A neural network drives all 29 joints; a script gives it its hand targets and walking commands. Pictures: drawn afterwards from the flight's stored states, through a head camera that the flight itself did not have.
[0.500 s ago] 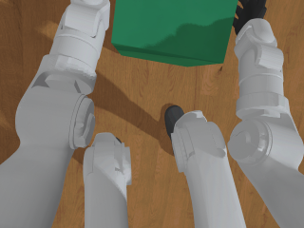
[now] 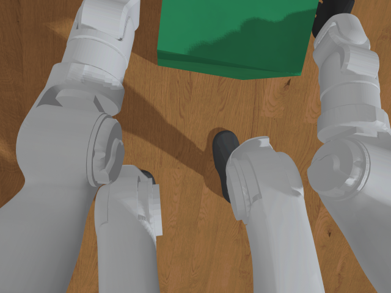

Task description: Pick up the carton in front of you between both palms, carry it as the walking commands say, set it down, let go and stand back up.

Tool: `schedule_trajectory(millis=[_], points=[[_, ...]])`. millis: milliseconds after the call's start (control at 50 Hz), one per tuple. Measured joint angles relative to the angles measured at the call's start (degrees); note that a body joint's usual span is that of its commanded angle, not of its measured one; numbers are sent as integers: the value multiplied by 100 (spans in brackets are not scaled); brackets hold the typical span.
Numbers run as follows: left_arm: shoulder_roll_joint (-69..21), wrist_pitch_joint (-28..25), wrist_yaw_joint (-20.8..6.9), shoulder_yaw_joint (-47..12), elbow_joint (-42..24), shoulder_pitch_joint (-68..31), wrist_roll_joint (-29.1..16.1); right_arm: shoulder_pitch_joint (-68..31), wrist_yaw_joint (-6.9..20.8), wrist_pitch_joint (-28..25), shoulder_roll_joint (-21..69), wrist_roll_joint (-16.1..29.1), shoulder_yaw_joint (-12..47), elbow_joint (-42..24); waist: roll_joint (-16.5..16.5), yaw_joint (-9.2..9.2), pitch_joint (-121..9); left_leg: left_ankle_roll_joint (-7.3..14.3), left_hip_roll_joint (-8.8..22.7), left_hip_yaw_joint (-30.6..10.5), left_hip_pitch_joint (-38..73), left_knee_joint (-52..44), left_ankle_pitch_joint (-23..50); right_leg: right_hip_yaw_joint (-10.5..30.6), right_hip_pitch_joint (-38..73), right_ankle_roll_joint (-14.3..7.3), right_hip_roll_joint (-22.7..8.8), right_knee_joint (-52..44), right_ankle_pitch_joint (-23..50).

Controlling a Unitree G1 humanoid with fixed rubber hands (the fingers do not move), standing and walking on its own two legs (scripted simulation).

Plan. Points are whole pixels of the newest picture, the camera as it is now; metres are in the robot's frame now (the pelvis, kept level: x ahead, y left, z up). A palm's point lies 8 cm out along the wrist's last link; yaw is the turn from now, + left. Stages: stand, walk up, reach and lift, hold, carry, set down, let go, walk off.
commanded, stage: set down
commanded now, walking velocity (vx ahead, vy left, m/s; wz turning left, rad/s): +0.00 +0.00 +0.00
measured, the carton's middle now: (222, 12) +0.53 -0.14 -0.27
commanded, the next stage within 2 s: let go in 1.66 s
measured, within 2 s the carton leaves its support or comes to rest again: neither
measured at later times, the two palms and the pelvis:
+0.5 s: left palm out of the picture +0.58 +0.06 -0.22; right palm (327, 27) +0.47 -0.30 -0.20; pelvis +0.00 -0.01 -0.01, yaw -1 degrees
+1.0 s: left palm out of the picture +0.62 +0.04 -0.06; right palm out of the picture +0.48 -0.31 -0.07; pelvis -0.01 -0.01 +0.05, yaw -2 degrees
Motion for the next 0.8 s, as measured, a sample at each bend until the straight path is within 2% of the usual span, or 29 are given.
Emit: schedule_trajectory(millis=[180,280,380,440,520,620,700,800], points=[[-30,-72,-185,245,-44,13,320,-91,152,-48,-39,-54,-119,180,-77,13,76,41,90,5,-9,140,-34,-50,9,-1,2,98,-12],[49,-109,-260,123,-19,-31,307,-186,148,-217,-91,-81,-221,426,-128,18,188,60,143,19,12,206,-33,-67,40,5,-4,148,-6],[386,-209,-135,-448,63,-124,-126,-404,-48,-625,-206,212,24,987,-218,-16,460,48,224,3,74,236,-21,-139,105,-51,-49,166,19],[763,-256,0,-857,116,-145,-575,-476,-268,-861,-353,590,326,1334,-263,-18,591,33,298,-16,74,228,-10,-215,99,-127,-103,160,41],[1216,-319,21,-1406,35,-157,-1249,-480,-417,-1086,-594,1196,775,1480,-244,-8,659,26,402,-20,1,241,12,-329,21,-274,-213,189,66],[1417,-318,20,-1739,-221,-244,-1700,-449,-503,-1097,-744,1770,1210,1249,-210,5,679,-15,471,-56,-48,297,38,-436,-44,-409,-290,249,110],[1442,-215,65,-1678,-424,-269,-1677,-381,-648,-935,-634,2019,1425,780,-217,5,601,-46,552,-75,26,300,33,-470,-18,-458,-237,235,173],[1457,54,104,-1413,-572,-146,-1553,-196,-902,-574,-372,2046,1614,93,-104,-39,281,-8,677,3,242,74,35,-391,123,-422,-81,7,258]])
